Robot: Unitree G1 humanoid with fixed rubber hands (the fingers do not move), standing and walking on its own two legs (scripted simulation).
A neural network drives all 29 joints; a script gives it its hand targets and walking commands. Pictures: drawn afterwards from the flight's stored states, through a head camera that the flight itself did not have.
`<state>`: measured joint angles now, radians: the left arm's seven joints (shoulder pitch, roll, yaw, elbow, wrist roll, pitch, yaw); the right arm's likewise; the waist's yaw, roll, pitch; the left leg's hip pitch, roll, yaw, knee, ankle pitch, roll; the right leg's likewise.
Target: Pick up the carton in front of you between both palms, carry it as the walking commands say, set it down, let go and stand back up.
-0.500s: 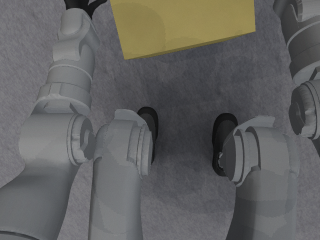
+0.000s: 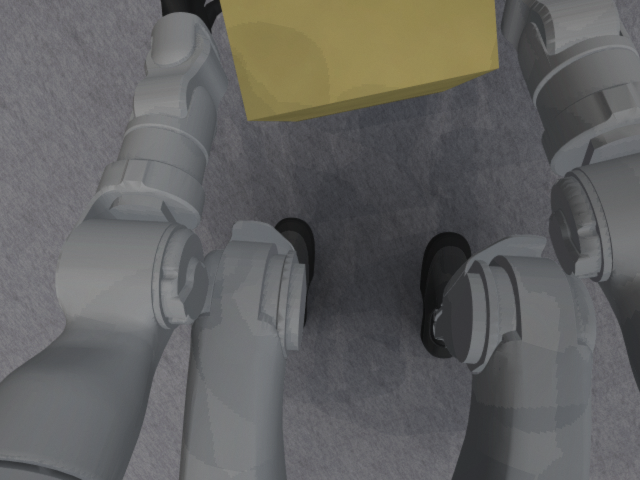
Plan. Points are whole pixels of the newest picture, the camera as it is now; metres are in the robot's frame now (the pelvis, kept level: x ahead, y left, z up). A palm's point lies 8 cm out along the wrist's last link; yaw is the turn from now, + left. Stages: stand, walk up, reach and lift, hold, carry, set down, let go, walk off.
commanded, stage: reach and lift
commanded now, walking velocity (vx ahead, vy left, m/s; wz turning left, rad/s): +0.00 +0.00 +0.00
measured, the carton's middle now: (352, 6) +0.54 +0.02 -0.25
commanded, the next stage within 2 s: none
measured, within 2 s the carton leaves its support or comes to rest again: leaves its support in 0.22 s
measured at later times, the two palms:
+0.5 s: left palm out of the picture +0.51 +0.16 -0.09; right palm out of the picture +0.55 -0.14 -0.09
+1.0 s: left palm out of the picture +0.48 +0.15 +0.08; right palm out of the picture +0.50 -0.14 +0.08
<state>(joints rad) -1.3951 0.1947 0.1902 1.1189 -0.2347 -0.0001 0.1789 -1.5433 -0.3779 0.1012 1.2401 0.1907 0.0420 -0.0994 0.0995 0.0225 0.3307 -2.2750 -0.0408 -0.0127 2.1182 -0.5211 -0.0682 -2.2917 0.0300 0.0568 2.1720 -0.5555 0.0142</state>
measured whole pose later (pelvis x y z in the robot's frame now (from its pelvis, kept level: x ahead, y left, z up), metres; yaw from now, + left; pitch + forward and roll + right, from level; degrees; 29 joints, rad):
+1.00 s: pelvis +0.01 +0.00 +0.14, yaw -3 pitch +42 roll +1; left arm -0.92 -0.07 0.54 0.59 0.21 0.36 0.06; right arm -1.03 -0.03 -0.39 0.77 -0.23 0.35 -0.04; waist 0.06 -0.02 -0.20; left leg -1.94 -0.10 -0.09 1.68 -0.48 -0.08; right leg -1.94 0.12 0.09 1.70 -0.49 0.05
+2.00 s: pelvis +0.11 +0.00 +0.39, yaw -3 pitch +7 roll +0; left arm -0.25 -0.15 0.27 0.43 0.21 0.45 0.03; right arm -0.25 0.15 -0.26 0.45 -0.20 0.45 -0.05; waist 0.01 0.00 -0.14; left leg -0.41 -0.05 -0.14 0.57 -0.27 -0.02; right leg -0.40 0.06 0.14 0.57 -0.28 0.01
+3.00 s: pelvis +0.11 +0.00 +0.40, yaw -3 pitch -5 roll +0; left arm -0.26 -0.15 0.23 0.30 0.28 0.68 -0.01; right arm -0.26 0.15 -0.23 0.31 -0.28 0.68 -0.01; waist 0.01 0.00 -0.02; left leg -0.09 -0.03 -0.14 0.36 -0.20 -0.01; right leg -0.08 0.04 0.14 0.37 -0.21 0.01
